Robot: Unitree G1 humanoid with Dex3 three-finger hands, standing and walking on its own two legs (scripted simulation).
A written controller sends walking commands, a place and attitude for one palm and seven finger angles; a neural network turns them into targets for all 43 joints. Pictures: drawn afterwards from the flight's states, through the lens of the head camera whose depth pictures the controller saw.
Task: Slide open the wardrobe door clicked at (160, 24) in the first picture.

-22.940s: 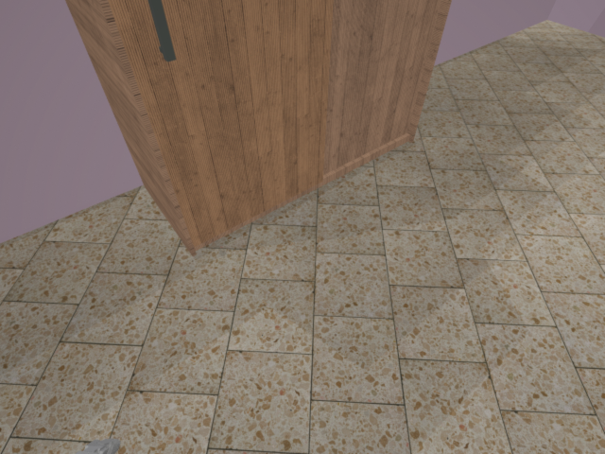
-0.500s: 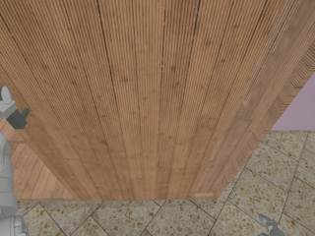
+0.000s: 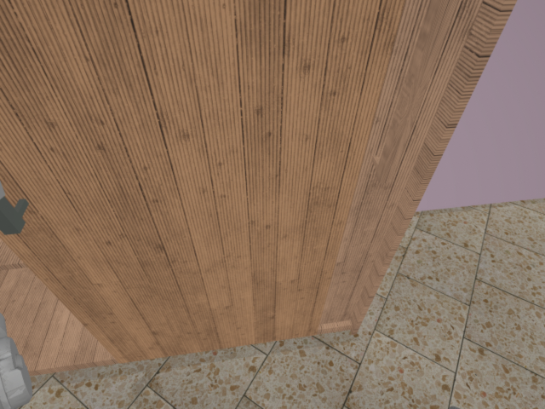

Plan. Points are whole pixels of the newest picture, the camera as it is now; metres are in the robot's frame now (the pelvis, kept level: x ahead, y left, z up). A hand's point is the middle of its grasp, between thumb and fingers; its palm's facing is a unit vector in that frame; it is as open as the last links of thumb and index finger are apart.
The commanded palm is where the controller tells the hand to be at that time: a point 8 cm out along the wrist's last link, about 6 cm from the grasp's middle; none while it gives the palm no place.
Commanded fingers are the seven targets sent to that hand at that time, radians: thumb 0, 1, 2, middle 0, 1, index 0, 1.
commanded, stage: stop walking and hold the door there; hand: left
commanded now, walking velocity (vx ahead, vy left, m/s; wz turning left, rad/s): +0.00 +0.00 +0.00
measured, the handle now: out of the picture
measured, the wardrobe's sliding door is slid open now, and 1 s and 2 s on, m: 0.52 0.52 0.52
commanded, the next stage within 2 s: loosen the grip on the handle in 1.76 s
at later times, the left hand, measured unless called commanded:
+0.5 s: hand out of the picture +0.37 +0.40 +0.17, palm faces +0.61 -0.75 -0.24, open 6.9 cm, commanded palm +0.32 +0.42 +0.15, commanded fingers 0.00 0.90 0.90 -0.45 -1.40 -0.45 -1.40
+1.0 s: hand out of the picture +0.37 +0.40 +0.16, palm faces +0.46 -0.85 -0.27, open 6.3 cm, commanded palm +0.33 +0.43 +0.15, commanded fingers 0.00 0.90 0.90 -0.45 -1.40 -0.45 -1.40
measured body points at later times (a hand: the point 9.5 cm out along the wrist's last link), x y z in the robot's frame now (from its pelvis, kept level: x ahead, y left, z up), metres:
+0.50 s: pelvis +0.00 +0.03 -0.01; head +0.00 +0.01 +0.44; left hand +0.33 +0.43 +0.18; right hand +0.10 -0.27 -0.13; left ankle +0.05 +0.12 -0.74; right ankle +0.01 -0.13 -0.74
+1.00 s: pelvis -0.03 +0.11 +0.00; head +0.04 +0.09 +0.44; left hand +0.34 +0.44 +0.17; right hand +0.11 -0.14 -0.14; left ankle +0.03 +0.27 -0.68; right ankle -0.12 -0.03 -0.74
